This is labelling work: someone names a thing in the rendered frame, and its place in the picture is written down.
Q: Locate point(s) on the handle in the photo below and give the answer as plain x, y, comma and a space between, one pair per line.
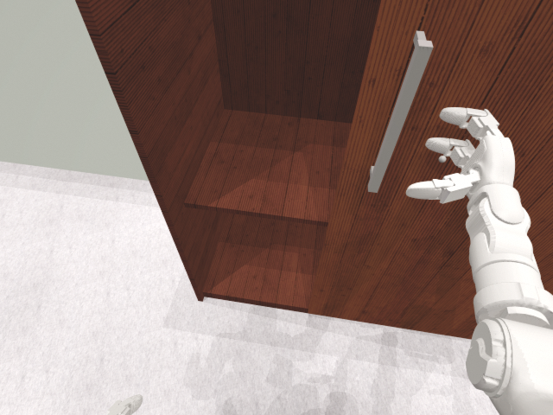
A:
418, 62

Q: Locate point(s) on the wardrobe door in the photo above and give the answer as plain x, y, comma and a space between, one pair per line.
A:
393, 260

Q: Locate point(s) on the left robot hand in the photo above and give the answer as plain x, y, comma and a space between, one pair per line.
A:
126, 407

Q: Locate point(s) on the right robot hand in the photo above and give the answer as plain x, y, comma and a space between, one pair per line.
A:
493, 160

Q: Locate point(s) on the robot right upper arm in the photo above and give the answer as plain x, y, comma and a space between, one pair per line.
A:
512, 363

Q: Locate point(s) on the robot right forearm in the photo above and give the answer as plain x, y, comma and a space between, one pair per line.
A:
507, 280

